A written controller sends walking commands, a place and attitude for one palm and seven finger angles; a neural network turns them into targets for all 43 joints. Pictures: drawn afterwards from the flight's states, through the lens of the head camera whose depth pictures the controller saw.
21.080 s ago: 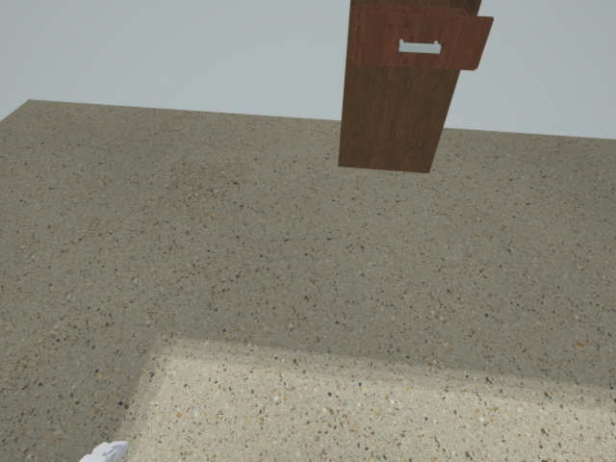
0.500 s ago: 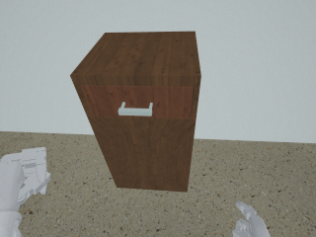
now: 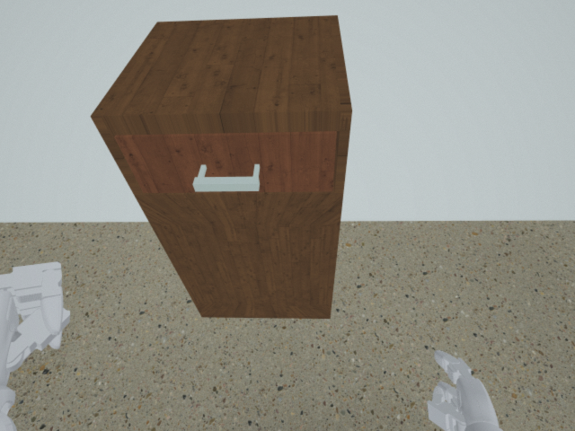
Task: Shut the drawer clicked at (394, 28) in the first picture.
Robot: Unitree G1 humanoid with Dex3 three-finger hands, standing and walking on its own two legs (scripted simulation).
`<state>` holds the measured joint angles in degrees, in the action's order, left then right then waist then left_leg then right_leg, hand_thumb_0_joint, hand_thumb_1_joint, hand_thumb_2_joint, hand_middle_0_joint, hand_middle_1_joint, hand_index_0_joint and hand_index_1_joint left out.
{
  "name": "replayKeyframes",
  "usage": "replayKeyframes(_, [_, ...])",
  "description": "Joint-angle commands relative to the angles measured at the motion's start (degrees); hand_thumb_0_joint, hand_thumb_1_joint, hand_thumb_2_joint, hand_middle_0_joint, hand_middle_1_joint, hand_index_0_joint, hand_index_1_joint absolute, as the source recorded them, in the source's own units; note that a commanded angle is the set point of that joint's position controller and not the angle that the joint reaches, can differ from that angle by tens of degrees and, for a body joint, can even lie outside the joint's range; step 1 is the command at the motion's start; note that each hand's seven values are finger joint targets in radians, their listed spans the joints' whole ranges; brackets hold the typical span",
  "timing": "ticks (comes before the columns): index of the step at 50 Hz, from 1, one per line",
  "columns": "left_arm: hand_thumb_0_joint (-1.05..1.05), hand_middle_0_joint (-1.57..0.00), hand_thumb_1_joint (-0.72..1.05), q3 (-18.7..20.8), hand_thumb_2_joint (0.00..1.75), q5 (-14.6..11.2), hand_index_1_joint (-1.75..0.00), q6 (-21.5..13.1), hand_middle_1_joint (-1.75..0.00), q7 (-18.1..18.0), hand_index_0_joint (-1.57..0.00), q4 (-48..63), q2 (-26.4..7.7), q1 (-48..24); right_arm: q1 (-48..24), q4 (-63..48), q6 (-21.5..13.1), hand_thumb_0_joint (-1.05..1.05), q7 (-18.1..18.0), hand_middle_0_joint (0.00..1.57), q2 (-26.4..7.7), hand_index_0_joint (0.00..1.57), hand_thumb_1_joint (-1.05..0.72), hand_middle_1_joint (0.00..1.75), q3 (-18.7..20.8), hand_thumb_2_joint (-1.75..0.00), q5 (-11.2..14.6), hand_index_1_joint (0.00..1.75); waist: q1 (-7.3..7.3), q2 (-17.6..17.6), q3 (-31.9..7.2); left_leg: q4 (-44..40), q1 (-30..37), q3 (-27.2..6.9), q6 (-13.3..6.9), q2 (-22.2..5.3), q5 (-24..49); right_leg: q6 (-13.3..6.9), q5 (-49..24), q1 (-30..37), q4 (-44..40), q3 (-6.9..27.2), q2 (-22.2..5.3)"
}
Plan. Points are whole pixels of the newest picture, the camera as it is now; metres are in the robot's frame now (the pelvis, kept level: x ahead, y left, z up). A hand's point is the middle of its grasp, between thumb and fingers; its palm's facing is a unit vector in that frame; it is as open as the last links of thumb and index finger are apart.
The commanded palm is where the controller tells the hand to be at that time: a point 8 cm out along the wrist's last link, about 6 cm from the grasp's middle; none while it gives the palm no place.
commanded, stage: step back with the hand held close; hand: left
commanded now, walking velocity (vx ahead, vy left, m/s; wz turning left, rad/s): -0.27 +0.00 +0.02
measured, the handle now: (228, 176) +0.58 +0.16 -0.01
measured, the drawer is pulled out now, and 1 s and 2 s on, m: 0.00 0.00 0.00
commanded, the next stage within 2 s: stop stepping back and stand still in 1.18 s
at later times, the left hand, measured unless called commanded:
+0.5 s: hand out of the picture +0.12 +0.26 +0.15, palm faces +0.32 -0.80 -0.51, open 3.3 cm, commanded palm +0.06 +0.30 +0.17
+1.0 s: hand out of the picture +0.05 +0.29 +0.17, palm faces +0.40 -0.78 -0.49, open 3.3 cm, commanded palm -0.03 +0.32 +0.17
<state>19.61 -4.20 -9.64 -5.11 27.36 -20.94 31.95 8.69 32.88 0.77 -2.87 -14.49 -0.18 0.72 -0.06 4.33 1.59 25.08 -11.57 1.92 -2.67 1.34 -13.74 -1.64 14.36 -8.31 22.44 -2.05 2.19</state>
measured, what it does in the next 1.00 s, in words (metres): walks backwards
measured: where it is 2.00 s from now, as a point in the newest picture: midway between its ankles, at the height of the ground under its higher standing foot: outside the picture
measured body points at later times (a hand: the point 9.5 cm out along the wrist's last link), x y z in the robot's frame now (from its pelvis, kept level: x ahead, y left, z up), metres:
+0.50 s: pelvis -0.07 +0.02 -0.01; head -0.05 +0.02 +0.44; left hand +0.10 +0.31 +0.18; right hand +0.12 -0.21 -0.08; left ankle -0.01 +0.09 -0.74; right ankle -0.03 -0.10 -0.74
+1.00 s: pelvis -0.14 +0.03 -0.01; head -0.11 +0.06 +0.44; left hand +0.03 +0.33 +0.19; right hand +0.04 -0.20 -0.08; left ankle -0.04 +0.10 -0.74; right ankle -0.20 -0.12 -0.68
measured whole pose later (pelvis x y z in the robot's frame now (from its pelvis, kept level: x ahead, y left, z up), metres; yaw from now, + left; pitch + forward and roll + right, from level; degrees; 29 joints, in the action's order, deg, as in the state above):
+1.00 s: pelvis -0.14 +0.03 -0.01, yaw +4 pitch +3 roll -5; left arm 24.8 -1.3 -14.6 -8.0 35.0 -25.6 33.7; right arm 11.2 34.2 -4.1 -3.3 -10.6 1.4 -0.9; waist -1.3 1.2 0.6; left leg 29.8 -26.8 -0.6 -4.5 -0.7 -6.2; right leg 0.9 23.5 -22.1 55.9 3.1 6.7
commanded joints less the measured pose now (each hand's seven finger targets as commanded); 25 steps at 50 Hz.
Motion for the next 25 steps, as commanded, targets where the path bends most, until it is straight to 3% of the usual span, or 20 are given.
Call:
replayKeyframes(1, [0.0,-1.4,0.9,8.15,0.9,-0.36,-1.6,-2.8,-1.6,-1.01,-1.4,13.62,-11.26,4.89,-5.42,-10.69,-0.49,0.0,-0.61,0.2,-5.96,0.2,-0.9,0.3,3.39,-0.9,0.3,0.3,0.89,-6.14,-12.19,0.0,4.17,-4.46,-1.48,-5.0,26.35,3.84,-28.77,2.15,1.24,3.6,-5.86])
replayKeyframes(2, [0.0,-1.4,0.9,8.88,0.9,-0.4,-1.6,-2.87,-1.6,-1.28,-1.4,14.19,-11.54,6.03,-5.17,-11.01,-0.24,0.0,-0.78,0.2,-5.46,0.2,-0.9,0.3,3.39,-0.9,0.48,0.3,0.82,-6.7,-13.22,0.15,3.78,-4.46,-1.46,-5.07,26.93,3.66,-29.58,2.8,1.9,3.56,-5.85])
replayKeyframes(5, [0.0,-1.4,0.9,9.7,0.9,-0.54,-1.6,-3.12,-1.6,-2.01,-1.4,18.48,-13.14,5.74,-4.77,-12.25,-0.1,0.0,-1.4,0.2,-5.47,0.2,-0.9,0.3,3.33,-0.9,0.72,0.3,0.79,-4.02,-14.68,0.12,2.23,-5.04,-1.46,-5.6,27.2,3.35,-28.81,3.15,3.8,3.73,-5.51])
replayKeyframes(6, [0.0,-1.4,0.9,10.05,0.9,-0.58,-1.6,-3.13,-1.6,-2.25,-1.4,20.1,-13.98,5.16,-4.81,-12.43,-0.27,0.0,-1.73,0.2,-5.98,0.2,-0.9,0.3,3.37,-0.9,0.55,0.3,0.85,-1.2,-14.64,0.05,1.55,-5.3,-1.57,-5.77,26.94,3.43,-28.39,3.01,4.12,4.0,-5.36])
replayKeyframes(11, [0.0,-1.4,0.9,9.41,0.9,-0.21,-1.6,-3.19,-1.6,-2.65,-1.4,18.46,-12.43,6.83,-3.71,-11.75,-1.14,0.0,-1.93,0.2,-6.24,0.2,-0.9,0.3,3.84,-0.9,0.34,0.3,0.57,1.04,-11.85,-2.07,-2.0,-7.34,-1.81,-6.9,22.2,3.08,-20.4,1.13,4.98,3.73,-3.91])
replayKeyframes(16, [0.0,-1.4,0.9,8.68,0.9,0.39,-1.6,-3.81,-1.6,-2.53,-1.4,15.67,-11.13,5.99,-3.7,-11.55,-1.96,0.0,-1.81,0.2,-6.76,0.2,-0.9,0.3,4.01,-0.9,0.13,0.3,0.16,-0.43,-7.55,-6.73,-11.93,-10.04,-2.83,-8.35,5.33,2.52,-10.62,2.77,6.21,4.23,-2.84])
replayKeyframes(20, [0.0,-1.4,0.9,8.74,0.9,1.45,-1.6,-4.87,-1.6,-2.61,-1.4,15.19,-10.67,4.67,-3.89,-12.12,-2.96,0.0,-1.86,0.2,-7.05,0.2,-0.9,0.3,3.77,-0.9,0.18,0.3,-0.1,-1.32,-4.63,-10.28,-23.45,-12.39,-4.26,-9.27,-13.82,2.29,-5.32,7.22,8.47,5.5,-2.41])
replayKeyframes(25, [0.0,-1.4,0.9,8.71,0.9,2.77,-1.6,-6.22,-1.6,-2.76,-1.4,18.16,-10.58,1.83,-3.01,-12.29,-4.57,0.0,-1.92,0.2,-7.55,0.2,-0.9,0.3,3.64,-0.9,-0.36,0.3,-0.15,0.72,-3.48,-12.09,-30.47,-14.67,-5.15,-10.48,-25.03,2.11,1.31,9.05,11.3,6.19,-1.51])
